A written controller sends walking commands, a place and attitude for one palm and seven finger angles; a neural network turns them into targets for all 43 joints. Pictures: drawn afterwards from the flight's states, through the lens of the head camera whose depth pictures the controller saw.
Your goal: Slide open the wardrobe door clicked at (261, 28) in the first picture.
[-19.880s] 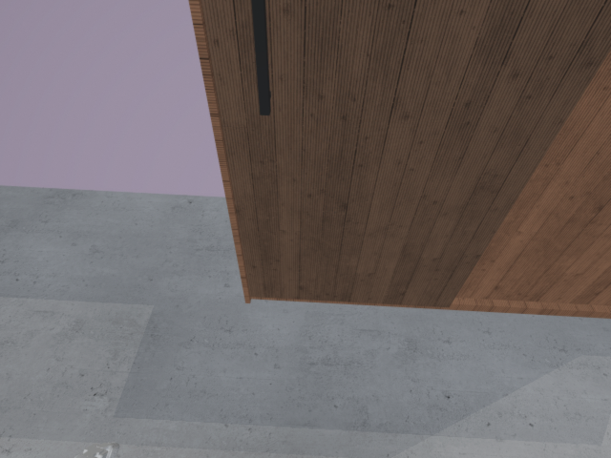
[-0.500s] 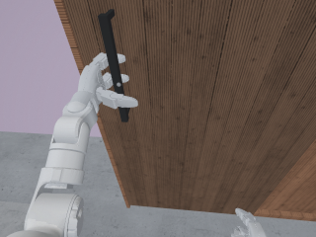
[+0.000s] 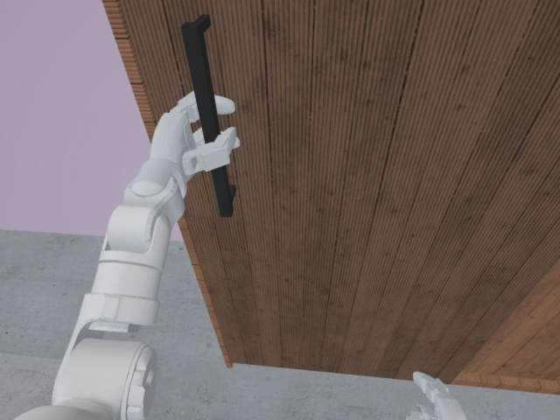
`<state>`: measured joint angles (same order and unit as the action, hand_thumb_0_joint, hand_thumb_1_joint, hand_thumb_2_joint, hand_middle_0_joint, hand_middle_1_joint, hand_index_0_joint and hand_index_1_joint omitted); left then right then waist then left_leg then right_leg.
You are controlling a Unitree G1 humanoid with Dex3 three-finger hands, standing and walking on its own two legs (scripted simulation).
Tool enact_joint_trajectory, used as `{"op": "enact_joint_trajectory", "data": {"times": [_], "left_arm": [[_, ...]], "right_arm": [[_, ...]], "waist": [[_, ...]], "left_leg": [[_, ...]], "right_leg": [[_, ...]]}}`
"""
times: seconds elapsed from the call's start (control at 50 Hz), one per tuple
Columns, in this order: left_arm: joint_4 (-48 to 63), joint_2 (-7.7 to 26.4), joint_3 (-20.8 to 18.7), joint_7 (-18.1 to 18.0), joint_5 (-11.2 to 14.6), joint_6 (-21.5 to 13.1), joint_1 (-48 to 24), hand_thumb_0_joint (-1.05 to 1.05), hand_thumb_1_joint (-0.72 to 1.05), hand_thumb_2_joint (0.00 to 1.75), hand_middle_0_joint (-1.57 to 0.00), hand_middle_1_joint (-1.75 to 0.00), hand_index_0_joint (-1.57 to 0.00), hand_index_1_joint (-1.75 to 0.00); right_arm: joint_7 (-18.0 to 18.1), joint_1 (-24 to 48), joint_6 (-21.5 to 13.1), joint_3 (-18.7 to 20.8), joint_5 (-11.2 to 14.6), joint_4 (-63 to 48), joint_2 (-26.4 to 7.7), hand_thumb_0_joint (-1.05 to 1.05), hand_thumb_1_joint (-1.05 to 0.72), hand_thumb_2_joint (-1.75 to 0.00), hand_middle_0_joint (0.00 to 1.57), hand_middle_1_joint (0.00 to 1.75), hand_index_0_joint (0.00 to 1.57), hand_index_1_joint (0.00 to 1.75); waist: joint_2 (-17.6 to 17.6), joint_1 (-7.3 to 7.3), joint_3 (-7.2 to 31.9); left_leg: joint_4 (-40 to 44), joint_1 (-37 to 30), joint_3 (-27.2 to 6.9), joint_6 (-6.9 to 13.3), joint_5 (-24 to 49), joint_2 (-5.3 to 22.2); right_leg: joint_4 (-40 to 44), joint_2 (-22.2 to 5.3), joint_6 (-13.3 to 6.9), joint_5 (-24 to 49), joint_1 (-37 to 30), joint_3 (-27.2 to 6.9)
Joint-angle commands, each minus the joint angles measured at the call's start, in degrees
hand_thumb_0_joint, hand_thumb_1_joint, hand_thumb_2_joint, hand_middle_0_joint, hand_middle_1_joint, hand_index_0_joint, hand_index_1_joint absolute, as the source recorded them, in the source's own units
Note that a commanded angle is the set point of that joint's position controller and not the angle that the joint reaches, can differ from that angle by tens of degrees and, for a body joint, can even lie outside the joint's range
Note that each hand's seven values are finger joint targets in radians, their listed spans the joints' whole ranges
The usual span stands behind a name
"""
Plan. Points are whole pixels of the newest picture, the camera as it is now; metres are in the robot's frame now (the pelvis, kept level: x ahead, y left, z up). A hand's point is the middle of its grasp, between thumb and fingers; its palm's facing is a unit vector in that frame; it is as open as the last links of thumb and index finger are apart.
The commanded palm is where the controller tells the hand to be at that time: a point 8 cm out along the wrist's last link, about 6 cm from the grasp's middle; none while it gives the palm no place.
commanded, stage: grip the handle and tug to test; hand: left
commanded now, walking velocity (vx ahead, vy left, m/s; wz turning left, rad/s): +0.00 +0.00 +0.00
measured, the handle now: (216, 130) +0.45 +0.11 +0.22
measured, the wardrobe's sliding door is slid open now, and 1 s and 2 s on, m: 0.00 0.00 0.00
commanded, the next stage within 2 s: tug the door sideways, standing still in 0.76 s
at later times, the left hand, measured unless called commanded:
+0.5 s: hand (222, 147) +0.40 +0.09 +0.23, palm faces -0.06 -1.00 -0.01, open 5.5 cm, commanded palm +0.36 +0.15 +0.23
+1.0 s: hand (222, 151) +0.39 +0.09 +0.23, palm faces -0.06 -1.00 -0.02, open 5.8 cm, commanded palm +0.37 +0.13 +0.23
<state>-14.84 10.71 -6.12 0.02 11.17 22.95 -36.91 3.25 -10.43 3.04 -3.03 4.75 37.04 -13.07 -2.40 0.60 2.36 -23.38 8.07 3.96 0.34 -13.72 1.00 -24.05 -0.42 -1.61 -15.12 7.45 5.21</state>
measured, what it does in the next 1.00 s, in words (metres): stands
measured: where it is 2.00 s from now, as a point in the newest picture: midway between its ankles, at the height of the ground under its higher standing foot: outside the picture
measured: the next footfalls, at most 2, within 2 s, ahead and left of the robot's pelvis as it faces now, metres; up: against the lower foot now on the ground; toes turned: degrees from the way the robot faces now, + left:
none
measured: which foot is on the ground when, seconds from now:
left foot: down 0.00-1.00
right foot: down 0.00-1.00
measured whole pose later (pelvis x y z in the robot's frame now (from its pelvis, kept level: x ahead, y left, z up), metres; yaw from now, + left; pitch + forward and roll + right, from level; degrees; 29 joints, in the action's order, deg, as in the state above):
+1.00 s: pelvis +0.03 -0.01 +0.00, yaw +0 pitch +0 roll +0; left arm 4.7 10.1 -6.6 0.2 11.7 29.9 -26.4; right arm 2.1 -8.5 5.2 -1.9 4.7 34.1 -14.5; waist -2.7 0.2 3.6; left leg -23.9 7.7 3.5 -0.3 -16.3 1.5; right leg -24.0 0.2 -1.9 -17.5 6.9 5.0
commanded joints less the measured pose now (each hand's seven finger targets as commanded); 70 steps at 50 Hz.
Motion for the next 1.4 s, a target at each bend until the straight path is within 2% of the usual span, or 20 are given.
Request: {"op": "enact_joint_trajectory", "data": {"times": [0.0,0.04,0.2,0.34,0.38,0.42,0.48,0.52,0.62,0.7,0.76,0.82,0.84,0.88,0.96,1.02,1.08,1.22,1.28,1.38], "left_arm": [[11.75,8.74,-3.47,0.10,0.19,-3.51,-27.09,0.00,0.90,0.90,-0.45,-1.40,-0.45,-1.40],[12.35,7.15,-2.20,0.38,0.38,-3.52,-27.12,0.00,0.90,0.90,-0.45,-1.40,-0.45,-1.40],[10.31,9.88,-4.73,0.37,0.45,-3.50,-26.06,0.00,0.90,0.90,-0.45,-1.40,-0.45,-1.40],[11.46,9.93,-4.39,0.44,0.38,-3.80,-26.64,0.00,0.90,0.90,-0.45,-1.40,-0.45,-1.40],[12.35,8.17,-3.04,0.70,0.55,-3.78,-26.61,0.00,0.90,0.90,-0.45,-1.40,-0.45,-1.40],[12.77,10.46,-5.27,0.77,0.68,-3.82,-23.60,0.00,0.90,0.90,-0.45,-1.40,-0.45,-1.40],[15.33,9.46,-4.76,1.24,0.93,-3.49,-20.32,0.00,0.90,0.90,-0.45,-1.40,-0.45,-1.40],[15.74,11.37,-6.67,1.46,1.25,-3.21,-17.65,0.00,0.90,0.90,-0.45,-1.40,-0.45,-1.40],[22.10,9.97,-5.28,1.75,0.95,-2.10,-14.60,0.00,0.90,0.90,-0.45,-1.40,-0.45,-1.40],[26.96,10.93,-7.62,2.02,1.45,-0.98,-5.78,0.00,0.90,0.90,-0.45,-1.40,-0.45,-1.40],[30.17,8.67,-5.24,2.56,1.52,0.27,-4.95,0.00,0.90,0.90,-0.45,-1.40,-0.45,-1.40],[33.12,11.67,-8.13,2.62,1.72,1.56,-2.20,0.00,0.90,0.90,-0.45,-1.40,-0.45,-1.40],[34.68,11.12,-7.98,2.69,1.73,1.88,-0.91,0.00,0.90,0.90,-0.45,-1.40,-0.45,-1.40],[34.94,5.10,-0.98,2.57,1.73,2.84,-6.93,0.00,0.90,0.90,-0.45,-1.40,-0.45,-1.40],[30.11,2.85,1.23,0.46,1.04,4.38,-16.12,0.00,0.90,0.90,-0.45,-1.40,-0.45,-1.40],[30.89,0.63,4.31,-0.20,-0.03,3.85,-18.83,0.00,0.90,0.90,-0.45,-1.40,-0.45,-1.40],[29.31,-2.38,7.22,-0.33,-0.30,2.90,-20.65,0.00,0.90,0.90,-0.45,-1.40,-0.45,-1.40],[26.69,-7.27,12.38,-0.06,-0.72,-0.36,-26.83,0.00,0.90,0.90,-0.45,-1.40,-0.45,-1.40],[25.21,-9.17,14.47,-0.17,-1.08,-1.49,-30.53,0.00,0.90,0.90,-0.45,-1.40,-0.45,-1.40],[21.33,-13.11,17.80,-0.76,-1.12,-3.42,-34.22,0.00,0.90,0.90,-0.45,-1.40,-0.45,-1.40]], "right_arm": [[0.78,7.92,-2.68,2.22,-0.45,-8.88,-6.72,0.00,-0.90,-0.90,0.20,0.30,0.20,0.30],[0.78,8.27,-2.70,2.11,-0.40,-9.26,-6.45,0.00,-0.90,-0.90,0.20,0.30,0.20,0.30],[0.97,7.95,-2.35,2.32,-0.38,-9.09,-6.78,0.00,-0.90,-0.90,0.20,0.30,0.20,0.30],[0.91,7.87,-2.43,2.26,-0.33,-9.17,-6.59,0.00,-0.90,-0.90,0.20,0.30,0.20,0.30],[0.77,8.21,-2.57,2.19,-0.32,-9.49,-6.40,0.00,-0.90,-0.90,0.20,0.30,0.20,0.30],[0.82,8.33,-2.32,2.20,-0.39,-9.79,-6.76,0.00,-0.90,-0.90,0.20,0.30,0.20,0.30],[0.58,9.21,-2.19,2.18,-0.14,-10.70,-6.46,0.00,-0.90,-0.90,0.20,0.30,0.20,0.30],[0.55,9.25,-1.81,2.16,-0.22,-11.12,-6.85,0.00,-0.90,-0.90,0.20,0.30,0.20,0.30],[0.11,10.18,-1.40,2.10,-0.11,-12.35,-6.62,0.00,-0.90,-0.90,0.20,0.30,0.20,0.30],[-0.40,10.83,-0.86,2.51,-0.27,-13.55,-6.78,0.00,-0.90,-0.90,0.20,0.30,0.20,0.30],[-0.72,11.40,-0.61,2.39,-0.16,-13.89,-6.41,0.00,-0.90,-0.90,0.20,0.30,0.20,0.30],[-0.82,11.65,-0.18,2.43,-0.16,-14.28,-6.65,0.00,-0.90,-0.90,0.20,0.30,0.20,0.30],[-0.98,11.71,-0.22,2.51,-0.24,-14.52,-6.48,0.00,-0.90,-0.90,0.20,0.30,0.20,0.30],[-1.11,12.03,-0.59,2.40,-0.07,-13.70,-6.03,0.00,-0.90,-0.90,0.20,0.30,0.20,0.30],[-0.60,10.75,-1.11,2.65,-0.48,-11.37,-6.30,0.00,-0.90,-0.90,0.20,0.30,0.20,0.30],[-0.74,10.55,-1.06,2.71,-0.87,-10.83,-6.06,0.00,-0.90,-0.90,0.20,0.30,0.20,0.30],[-1.07,10.50,-0.88,2.65,-1.20,-10.43,-5.79,0.00,-0.90,-0.90,0.20,0.30,0.20,0.30],[-1.45,11.21,-0.62,2.49,-1.70,-10.18,-4.99,0.00,-0.90,-0.90,0.20,0.30,0.20,0.30],[-1.67,11.24,-0.68,2.33,-1.59,-9.84,-4.65,0.00,-0.90,-0.90,0.20,0.30,0.20,0.30],[-1.95,11.07,-1.09,2.19,-1.56,-9.11,-4.25,0.00,-0.90,-0.90,0.20,0.30,0.20,0.30]], "waist": [[3.42,-0.56,14.76],[3.99,-0.27,14.86],[5.27,-0.61,14.31],[4.42,-0.43,15.02],[4.01,-0.32,14.63],[5.61,-1.05,15.05],[4.97,-1.31,15.68],[6.21,-1.95,15.27],[2.72,-2.19,16.64],[5.49,-3.50,18.39],[5.78,-2.69,17.51],[4.88,-3.37,18.62],[4.33,-3.45,19.24],[2.86,-1.52,17.78],[4.01,0.26,16.91],[1.12,0.52,19.11],[3.64,1.03,18.72],[3.91,1.72,19.21],[1.45,2.26,19.28],[1.36,2.80,18.53]], "left_leg": [[0.58,-6.86,-4.06,2.34,16.84,-0.80],[0.55,-6.71,-3.76,2.44,17.16,-0.88],[0.85,-5.71,-3.70,2.64,15.93,-0.97],[0.93,-6.15,-3.47,2.57,16.00,-0.96],[0.94,-6.26,-3.27,2.58,15.76,-1.04],[1.32,-5.69,-3.36,2.68,15.97,-1.01],[1.03,-5.84,-2.81,2.60,17.07,-1.00],[1.55,-4.75,-3.02,2.64,16.63,-0.94],[1.01,-5.87,-2.81,2.53,20.09,-1.03],[0.27,-5.21,-2.64,2.50,24.12,-1.05],[-0.44,-5.53,-2.22,2.58,25.02,-1.11],[-0.89,-5.19,-2.16,2.56,26.96,-1.24],[-1.33,-5.56,-2.13,2.51,28.44,-1.28],[-2.25,-6.94,-2.23,2.38,28.95,-1.10],[-3.37,-8.36,-2.92,2.52,28.31,-1.32],[-4.32,-10.21,-3.46,2.54,31.81,-1.46],[-4.62,-10.14,-4.27,2.48,31.77,-1.25],[-4.81,-11.05,-5.60,2.50,30.17,-0.92],[-4.93,-12.10,-6.21,2.14,29.27,-0.62],[-4.37,-12.08,-7.43,1.68,25.96,-0.13]], "right_leg": [[2.22,0.07,0.11,19.86,-1.89,-2.74],[2.10,0.01,0.20,20.81,-2.08,-2.79],[2.72,0.03,0.42,19.83,-2.59,-2.98],[2.85,0.06,0.42,20.07,-2.74,-3.15],[2.86,0.04,0.51,20.32,-2.41,-3.13],[3.00,0.01,0.53,20.64,-3.77,-3.17],[2.67,-0.02,0.63,22.84,-4.57,-3.16],[2.84,-0.03,0.70,22.48,-5.54,-3.14],[1.81,-0.16,0.42,26.13,-6.52,-3.16],[0.27,-0.16,0.64,32.44,-9.42,-2.80],[-0.06,-0.14,1.02,34.61,-8.23,-2.79],[-0.84,-0.38,1.07,37.69,-9.69,-2.98],[-1.32,-0.47,1.12,39.66,-9.86,-2.96],[-1.40,-0.34,1.16,38.64,-6.88,-2.47],[-1.05,0.12,1.13,36.80,-4.03,-2.30],[-2.23,-0.06,0.60,37.91,-3.80,-2.09],[-2.85,0.00,0.46,37.08,-3.06,-1.51],[-3.14,0.01,0.01,33.04,-1.24,-1.36],[-3.24,0.16,-0.33,29.76,0.52,-1.39],[-2.88,0.38,-0.65,24.42,2.57,-0.97]]}}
